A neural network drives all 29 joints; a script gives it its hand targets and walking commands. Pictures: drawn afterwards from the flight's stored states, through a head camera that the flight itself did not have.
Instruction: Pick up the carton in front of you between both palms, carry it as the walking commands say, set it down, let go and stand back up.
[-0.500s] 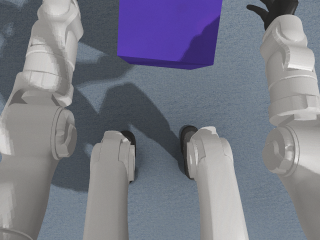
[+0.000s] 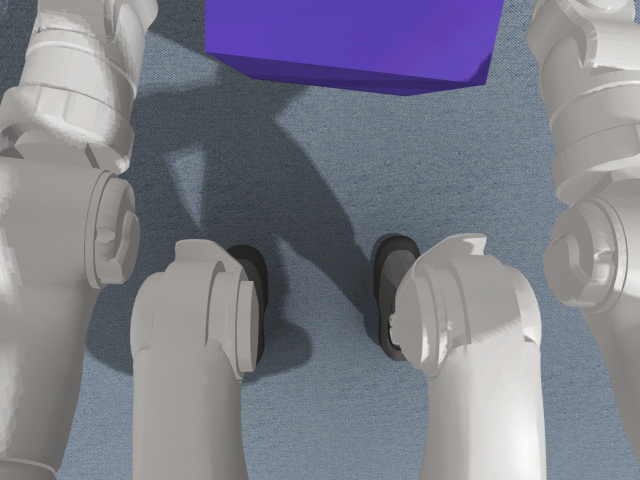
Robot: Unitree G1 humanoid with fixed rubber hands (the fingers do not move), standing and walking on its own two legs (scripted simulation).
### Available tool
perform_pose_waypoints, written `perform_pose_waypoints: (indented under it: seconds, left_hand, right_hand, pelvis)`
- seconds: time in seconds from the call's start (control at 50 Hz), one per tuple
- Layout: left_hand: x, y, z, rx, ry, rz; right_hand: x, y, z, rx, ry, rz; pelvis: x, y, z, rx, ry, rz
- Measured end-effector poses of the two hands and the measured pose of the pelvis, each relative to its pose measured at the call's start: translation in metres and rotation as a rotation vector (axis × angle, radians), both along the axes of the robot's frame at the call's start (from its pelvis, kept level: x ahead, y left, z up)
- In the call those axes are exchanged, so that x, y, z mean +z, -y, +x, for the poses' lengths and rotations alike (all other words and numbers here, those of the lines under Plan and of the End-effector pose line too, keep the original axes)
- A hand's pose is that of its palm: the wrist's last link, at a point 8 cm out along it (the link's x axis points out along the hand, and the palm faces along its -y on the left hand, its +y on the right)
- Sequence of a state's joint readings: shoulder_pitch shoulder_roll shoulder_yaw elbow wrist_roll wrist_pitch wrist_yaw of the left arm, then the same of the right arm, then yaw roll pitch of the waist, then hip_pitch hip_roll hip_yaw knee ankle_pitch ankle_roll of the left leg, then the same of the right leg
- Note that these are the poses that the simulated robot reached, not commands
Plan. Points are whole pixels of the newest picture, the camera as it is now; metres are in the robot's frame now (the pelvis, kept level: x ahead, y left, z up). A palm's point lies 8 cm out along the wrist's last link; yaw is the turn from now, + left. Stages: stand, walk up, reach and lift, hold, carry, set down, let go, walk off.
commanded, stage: reach and lift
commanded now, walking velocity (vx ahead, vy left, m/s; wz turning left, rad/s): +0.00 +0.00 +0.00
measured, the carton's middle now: out of the picture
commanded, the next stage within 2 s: none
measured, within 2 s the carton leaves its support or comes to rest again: leaves its support in 0.70 s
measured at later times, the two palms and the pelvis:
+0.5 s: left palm out of the picture +0.57 +0.13 -0.17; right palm out of the picture +0.55 -0.18 -0.17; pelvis -0.01 +0.00 +0.00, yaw +0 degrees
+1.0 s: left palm out of the picture +0.52 +0.13 -0.01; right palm out of the picture +0.51 -0.17 -0.01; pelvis -0.01 +0.00 +0.06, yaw +1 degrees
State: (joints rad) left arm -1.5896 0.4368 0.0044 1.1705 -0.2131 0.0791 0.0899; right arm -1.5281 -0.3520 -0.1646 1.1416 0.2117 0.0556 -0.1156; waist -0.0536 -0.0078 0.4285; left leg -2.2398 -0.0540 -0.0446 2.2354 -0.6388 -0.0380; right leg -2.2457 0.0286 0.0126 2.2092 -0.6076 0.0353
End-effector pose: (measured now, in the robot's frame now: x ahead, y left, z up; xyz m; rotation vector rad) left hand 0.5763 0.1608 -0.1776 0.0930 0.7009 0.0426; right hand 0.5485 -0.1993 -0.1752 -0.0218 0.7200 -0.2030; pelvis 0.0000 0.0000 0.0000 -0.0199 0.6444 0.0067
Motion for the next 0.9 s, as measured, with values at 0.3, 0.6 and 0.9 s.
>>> perform_pose_waypoints:
  seconds: [0.3,0.6,0.9]
  left_hand:
    - [0.008,0.025,-0.007,-0.037,-0.012,-0.037]
    - [0.007,0.031,-0.006,-0.032,-0.025,-0.067]
    - [0.114,0.029,-0.035,0.053,0.038,-0.066]
  right_hand:
    - [0.007,-0.018,-0.006,0.028,-0.003,0.032]
    - [0.005,-0.020,-0.004,0.024,-0.002,0.071]
    - [0.112,-0.032,-0.023,-0.025,0.057,0.051]
  pelvis:
    - [0.003,-0.002,-0.010,0.000,0.012,-0.004]
    - [-0.005,-0.003,-0.004,0.004,0.040,-0.004]
    - [0.029,-0.001,-0.003,0.002,-0.058,0.009]
